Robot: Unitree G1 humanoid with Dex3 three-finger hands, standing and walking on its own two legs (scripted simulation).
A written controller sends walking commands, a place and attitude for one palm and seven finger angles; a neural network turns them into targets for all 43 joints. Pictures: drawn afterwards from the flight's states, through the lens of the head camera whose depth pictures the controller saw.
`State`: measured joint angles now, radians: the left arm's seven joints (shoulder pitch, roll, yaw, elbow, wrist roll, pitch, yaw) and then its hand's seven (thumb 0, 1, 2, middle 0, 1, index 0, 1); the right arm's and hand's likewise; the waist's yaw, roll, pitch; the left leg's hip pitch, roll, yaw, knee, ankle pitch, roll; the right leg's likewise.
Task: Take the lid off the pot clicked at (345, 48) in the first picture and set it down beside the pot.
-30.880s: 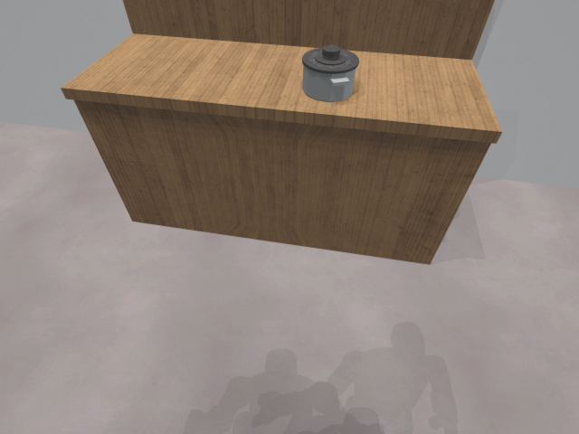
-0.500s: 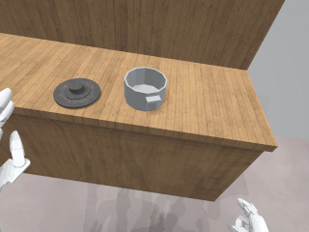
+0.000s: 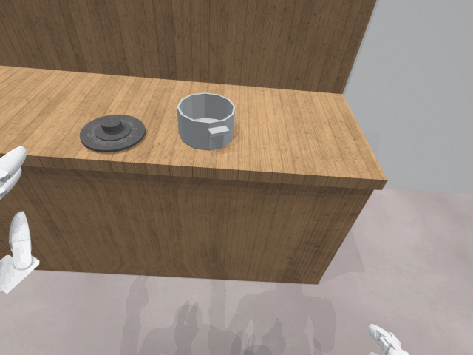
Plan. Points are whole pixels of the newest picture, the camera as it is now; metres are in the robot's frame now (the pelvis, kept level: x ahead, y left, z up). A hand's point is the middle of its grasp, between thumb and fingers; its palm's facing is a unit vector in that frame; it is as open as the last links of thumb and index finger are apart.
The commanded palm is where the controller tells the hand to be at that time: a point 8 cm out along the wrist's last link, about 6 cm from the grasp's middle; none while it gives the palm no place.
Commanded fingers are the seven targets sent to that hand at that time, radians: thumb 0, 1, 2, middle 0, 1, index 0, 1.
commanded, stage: stop stepping back and stand still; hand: left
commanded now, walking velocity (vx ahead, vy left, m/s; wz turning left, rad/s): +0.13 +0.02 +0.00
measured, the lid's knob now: (111, 124) +0.71 +0.36 +0.00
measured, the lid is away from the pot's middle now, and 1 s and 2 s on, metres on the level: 0.27 0.27 0.27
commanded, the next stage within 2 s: none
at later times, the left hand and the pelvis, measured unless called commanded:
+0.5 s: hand out of the picture +0.10 +0.30 +0.18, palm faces +0.36 -0.84 -0.41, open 7.4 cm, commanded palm +0.05 +0.33 +0.21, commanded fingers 0.00 0.90 0.90 -0.20 -0.30 -0.20 -0.30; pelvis -0.08 +0.05 -0.01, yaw -1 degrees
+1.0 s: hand out of the picture -0.03 +0.29 -0.16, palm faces -0.01 -1.00 -0.07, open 7.1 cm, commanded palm none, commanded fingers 0.00 0.90 0.90 -0.20 -0.30 -0.20 -0.30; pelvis -0.08 +0.12 +0.04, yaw +1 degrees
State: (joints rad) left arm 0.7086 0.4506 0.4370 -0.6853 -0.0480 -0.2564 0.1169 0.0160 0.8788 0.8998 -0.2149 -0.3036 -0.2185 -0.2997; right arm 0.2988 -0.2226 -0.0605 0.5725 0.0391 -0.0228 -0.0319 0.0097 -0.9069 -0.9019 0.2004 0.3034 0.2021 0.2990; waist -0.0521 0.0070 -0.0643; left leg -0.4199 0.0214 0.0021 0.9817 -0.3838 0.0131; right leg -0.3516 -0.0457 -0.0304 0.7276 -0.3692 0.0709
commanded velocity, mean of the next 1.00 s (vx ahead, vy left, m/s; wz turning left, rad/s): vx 0.11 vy -0.11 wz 0.00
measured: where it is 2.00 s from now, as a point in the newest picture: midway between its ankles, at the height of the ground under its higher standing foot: outside the picture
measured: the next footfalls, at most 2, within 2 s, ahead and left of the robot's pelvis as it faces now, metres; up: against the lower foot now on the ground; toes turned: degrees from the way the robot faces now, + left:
right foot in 0.30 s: -0.08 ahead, -0.10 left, +0.00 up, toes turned -4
right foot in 1.28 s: +0.03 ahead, -0.01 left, +0.00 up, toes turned +3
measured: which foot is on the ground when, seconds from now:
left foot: down 0.00-1.00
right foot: down 0.00-0.04, up 0.06-0.28, down 0.30-0.52, up 0.54-1.00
